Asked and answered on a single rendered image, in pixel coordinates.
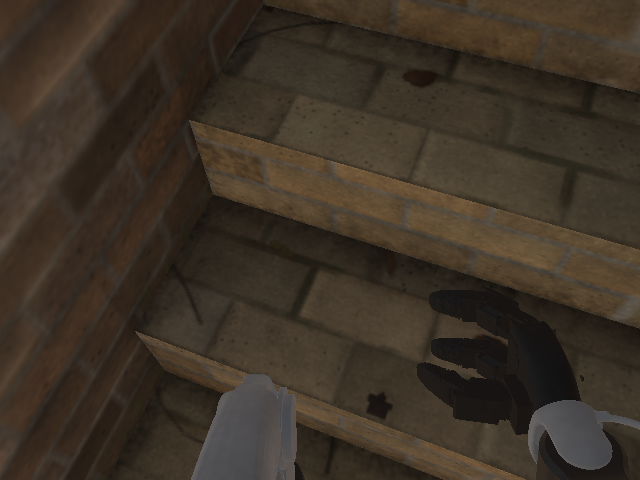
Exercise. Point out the robot right forearm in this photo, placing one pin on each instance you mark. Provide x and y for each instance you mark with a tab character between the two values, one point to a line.
567	443

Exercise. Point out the robot left thigh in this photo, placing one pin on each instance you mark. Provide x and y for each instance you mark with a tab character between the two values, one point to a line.
253	432

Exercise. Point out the robot right hand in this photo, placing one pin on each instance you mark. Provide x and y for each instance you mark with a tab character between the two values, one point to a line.
532	372

